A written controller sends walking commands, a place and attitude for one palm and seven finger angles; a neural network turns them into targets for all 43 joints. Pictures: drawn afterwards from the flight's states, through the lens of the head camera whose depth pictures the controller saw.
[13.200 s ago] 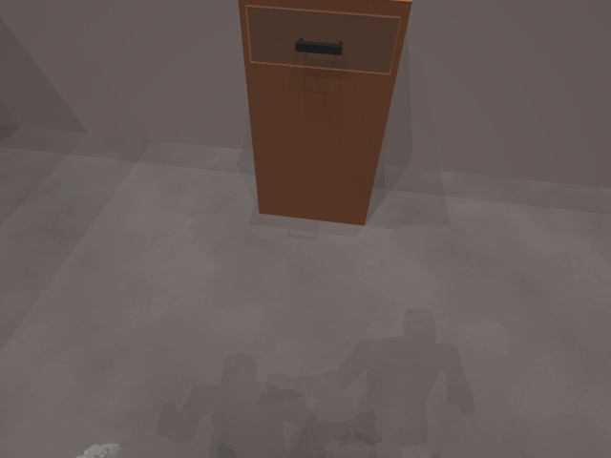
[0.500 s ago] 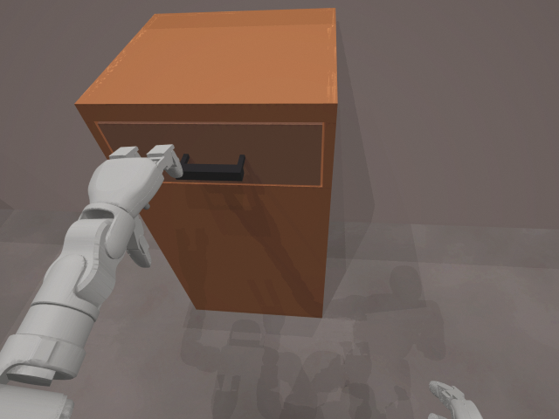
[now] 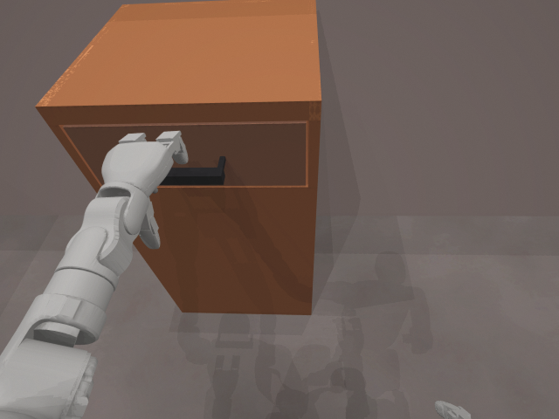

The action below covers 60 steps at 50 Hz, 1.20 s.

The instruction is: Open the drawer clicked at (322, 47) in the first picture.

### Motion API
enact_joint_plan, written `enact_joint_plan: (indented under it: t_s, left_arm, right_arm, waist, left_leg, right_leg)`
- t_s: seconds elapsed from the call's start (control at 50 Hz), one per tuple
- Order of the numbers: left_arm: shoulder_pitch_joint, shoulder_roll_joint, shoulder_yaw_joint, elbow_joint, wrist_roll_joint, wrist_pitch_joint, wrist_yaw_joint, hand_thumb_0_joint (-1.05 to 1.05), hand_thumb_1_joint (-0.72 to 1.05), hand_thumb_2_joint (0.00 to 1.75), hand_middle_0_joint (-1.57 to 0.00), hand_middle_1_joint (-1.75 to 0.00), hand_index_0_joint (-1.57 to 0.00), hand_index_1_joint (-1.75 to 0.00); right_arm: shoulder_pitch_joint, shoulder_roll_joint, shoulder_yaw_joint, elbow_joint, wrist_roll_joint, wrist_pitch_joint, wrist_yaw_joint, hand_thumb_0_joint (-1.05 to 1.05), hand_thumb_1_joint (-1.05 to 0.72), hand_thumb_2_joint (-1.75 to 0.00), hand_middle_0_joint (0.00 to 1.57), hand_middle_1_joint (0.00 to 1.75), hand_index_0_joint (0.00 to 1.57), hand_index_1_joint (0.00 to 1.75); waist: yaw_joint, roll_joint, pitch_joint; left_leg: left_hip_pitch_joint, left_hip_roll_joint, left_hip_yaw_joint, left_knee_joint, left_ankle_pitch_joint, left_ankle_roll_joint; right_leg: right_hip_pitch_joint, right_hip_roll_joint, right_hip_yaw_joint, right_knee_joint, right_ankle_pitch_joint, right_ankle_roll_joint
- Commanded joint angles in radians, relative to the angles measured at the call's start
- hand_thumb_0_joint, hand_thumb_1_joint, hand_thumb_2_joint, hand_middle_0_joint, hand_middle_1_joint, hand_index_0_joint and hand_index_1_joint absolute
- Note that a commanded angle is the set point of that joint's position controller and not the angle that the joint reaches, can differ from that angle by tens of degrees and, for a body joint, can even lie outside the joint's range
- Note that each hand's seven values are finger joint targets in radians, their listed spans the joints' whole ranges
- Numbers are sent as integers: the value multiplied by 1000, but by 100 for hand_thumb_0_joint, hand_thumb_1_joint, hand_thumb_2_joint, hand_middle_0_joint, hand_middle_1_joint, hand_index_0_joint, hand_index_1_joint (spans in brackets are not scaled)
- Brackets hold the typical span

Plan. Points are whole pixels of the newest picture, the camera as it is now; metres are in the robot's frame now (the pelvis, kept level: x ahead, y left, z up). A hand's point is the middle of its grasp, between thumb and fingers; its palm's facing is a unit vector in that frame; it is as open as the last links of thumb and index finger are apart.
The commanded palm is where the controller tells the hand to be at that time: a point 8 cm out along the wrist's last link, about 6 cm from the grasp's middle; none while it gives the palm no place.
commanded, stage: move the hooked fingers above the handle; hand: left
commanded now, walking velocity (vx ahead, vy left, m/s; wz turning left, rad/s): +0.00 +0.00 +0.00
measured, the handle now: (189, 168) +0.54 +0.21 +0.03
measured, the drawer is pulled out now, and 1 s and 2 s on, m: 0.00 0.00 0.00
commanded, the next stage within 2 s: none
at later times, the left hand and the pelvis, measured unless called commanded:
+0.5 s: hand (172, 168) +0.48 +0.21 +0.09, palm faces -0.04 -0.03 -1.00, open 13.8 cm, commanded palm +0.47 +0.22 +0.14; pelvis +0.00 +0.00 -0.01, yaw +0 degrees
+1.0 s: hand (173, 162) +0.49 +0.21 +0.09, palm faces -0.03 -0.03 -1.00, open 13.6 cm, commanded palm +0.49 +0.21 +0.14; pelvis -0.02 +0.01 -0.01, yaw -1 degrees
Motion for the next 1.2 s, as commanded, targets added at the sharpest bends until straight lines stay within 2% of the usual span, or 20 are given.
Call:
enact_joint_plan:
  t_s: [0.0, 0.1, 0.18, 0.2, 0.28, 0.32, 0.38, 0.46, 0.52, 0.56, 0.6, 0.68, 0.74, 0.78, 0.84, 0.9, 1.06, 1.08, 1.12, 1.18]
  left_arm:
    - [-446, 272, 142, -134, 14, -33, 43, 0, -50, 30, -30, -120, -30, -120]
    - [-509, 277, 146, -92, 25, -62, 71, 0, -50, 30, -30, -120, -30, -120]
    - [-576, 230, 100, -32, 29, -63, 82, 0, -50, 30, -30, -120, -30, -120]
    - [-579, 254, 117, -19, 33, -65, 85, 0, -50, 30, -30, -120, -30, -120]
    - [-650, 240, 96, 31, 36, -69, 95, 0, -50, 30, -30, -120, -30, -120]
    - [-662, 273, 120, 66, 38, -71, 106, 0, -50, 30, -30, -120, -30, -120]
    - [-697, 295, 127, 148, 50, -58, 119, 0, -50, 30, -30, -120, -30, -120]
    - [-766, 338, 138, 215, 69, -47, 136, 0, -50, 30, -30, -120, -30, -120]
    - [-800, 321, 119, 263, 78, -45, 134, 0, -50, 30, -30, -120, -30, -120]
    - [-802, 300, 109, 257, 78, -52, 130, 0, -50, 30, -30, -120, -30, -120]
    - [-782, 353, 153, 278, 78, -58, 126, 0, -50, 30, -30, -120, -30, -120]
    - [-835, 280, 89, 299, 71, -52, 134, 0, -50, 30, -30, -120, -30, -120]
    - [-855, 330, 115, 323, 87, -40, 148, 0, -50, 30, -30, -120, -30, -120]
    - [-874, 301, 95, 323, 83, -40, 149, 0, -50, 30, -30, -120, -30, -120]
    - [-894, 329, 109, 328, 94, -38, 156, 0, -50, 30, -30, -120, -30, -120]
    - [-891, 340, 123, 338, 95, -42, 161, 0, -50, 30, -30, -120, -30, -120]
    - [-946, 288, 73, 360, 104, -27, 174, 0, -50, 30, -30, -120, -30, -120]
    - [-954, 315, 99, 356, 106, -31, 175, 0, -50, 30, -30, -120, -30, -120]
    - [-973, 287, 72, 343, 113, -25, 181, 0, -50, 30, -30, -120, -30, -120]
    - [-981, 254, 55, 372, 104, -13, 183, 0, -50, 30, -30, -120, -30, -120]
  right_arm:
    - [5, -133, -41, -110, -3, -25, -15, 0, -90, -90, 20, 30, 20, 30]
    - [41, -132, -54, -95, -7, -25, -13, 0, -90, -90, 20, 30, 20, 30]
    - [74, -134, -63, -77, -7, -24, -10, 0, -90, -90, 20, 30, 20, 30]
    - [84, -139, -66, -74, -6, -24, -11, 0, -90, -90, 20, 30, 20, 30]
    - [112, -142, -69, -58, -10, -23, -11, 0, -90, -90, 20, 30, 20, 30]
    - [127, -144, -71, -52, -11, -22, -11, 0, -90, -90, 20, 30, 20, 30]
    - [148, -154, -66, -39, -11, -22, -14, 0, -90, -90, 20, 30, 20, 30]
    - [182, -158, -66, -35, -10, -31, -18, 0, -90, -90, 20, 30, 20, 30]
    - [211, -160, -71, -30, -10, -36, -18, 0, -90, -90, 20, 30, 20, 30]
    - [228, -159, -76, -32, -15, -40, -18, 0, -90, -90, 20, 30, 20, 30]
    - [242, -166, -76, -26, -17, -38, -20, 0, -90, -90, 20, 30, 20, 30]
    - [257, -166, -74, -13, -12, -41, -20, 0, -90, -90, 20, 30, 20, 30]
    - [266, -170, -73, -5, -11, -44, -23, 0, -90, -90, 20, 30, 20, 30]
    - [270, -166, -72, -5, -12, -49, -22, 0, -90, -90, 20, 30, 20, 30]
    - [272, -168, -69, -6, -13, -51, -23, 0, -90, -90, 20, 30, 20, 30]
    - [274, -168, -68, -14, -14, -56, -24, 0, -90, -90, 20, 30, 20, 30]
    - [277, -167, -63, -18, -15, -72, -27, 0, -90, -90, 20, 30, 20, 30]
    - [280, -169, -64, -19, -15, -74, -28, 0, -90, -90, 20, 30, 20, 30]
    - [281, -165, -65, -19, -17, -75, -27, 0, -90, -90, 20, 30, 20, 30]
    - [290, -168, -63, -12, -19, -79, -26, 0, -90, -90, 20, 30, 20, 30]
  waist:
    - [-4, -63, -344]
    - [-19, -53, -379]
    - [-51, -60, -371]
    - [-47, -54, -396]
    - [-73, -52, -392]
    - [-70, -40, -404]
    - [-91, -88, -383]
    - [-99, -38, -404]
    - [-123, -30, -408]
    - [-118, -4, -440]
    - [-114, -25, -461]
    - [-150, -59, -383]
    - [-146, -28, -393]
    - [-154, -29, -391]
    - [-150, 2, -398]
    - [-146, -10, -412]
    - [-170, -3, -388]
    - [-166, -17, -403]
    - [-170, 26, -415]
    - [-187, -24, -396]
  left_leg:
    - [200, -35, -32, 18, 365, 41]
    - [198, -34, -27, 42, 384, 42]
    - [193, -32, -26, 53, 368, 41]
    - [192, -33, -28, 56, 364, 41]
    - [175, -34, -31, 68, 355, 41]
    - [164, -35, -28, 74, 342, 42]
    - [106, -36, -27, 76, 307, 43]
    - [74, -33, -22, 84, 278, 41]
    - [73, -30, -24, 99, 273, 42]
    - [98, -28, -24, 104, 298, 41]
    - [83, -25, -24, 111, 318, 44]
    - [66, -21, -30, 100, 252, 45]
    - [59, -20, -32, 97, 217, 45]
    - [63, -20, -32, 100, 223, 45]
    - [67, -16, -37, 98, 203, 42]
    - [66, -14, -43, 99, 192, 42]
    - [72, -9, -53, 99, 137, 41]
    - [71, -8, -54, 105, 153, 42]
    - [94, -8, -56, 108, 155, 39]
    - [85, -6, -65, 109, 152, 42]
  right_leg:
    - [59, 24, 35, -31, 452, -5]
    - [40, 26, 40, -17, 474, -4]
    - [1, 28, 37, -19, 450, -3]
    - [1, 30, 40, -12, 448, -3]
    - [-25, 31, 42, -9, 443, -2]
    - [-25, 31, 47, -6, 445, -1]
    - [-31, 29, 49, -7, 432, 5]
    - [-47, 30, 56, 3, 409, 5]
    - [-86, 38, 54, 4, 387, 6]
    - [-94, 42, 52, 9, 386, 4]
    - [-68, 41, 56, 16, 425, 7]
    - [-136, 46, 46, -11, 328, 8]
    - [-154, 47, 48, -7, 284, 7]
    - [-158, 47, 46, -11, 283, 6]
    - [-184, 50, 41, -2, 246, 4]
    - [-185, 53, 39, 1, 227, 5]
    - [-254, 56, 31, 2, 156, 6]
    - [-242, 56, 32, 4, 166, 5]
    - [-270, 57, 30, 11, 161, 4]
    - [-277, 59, 24, 8, 158, 6]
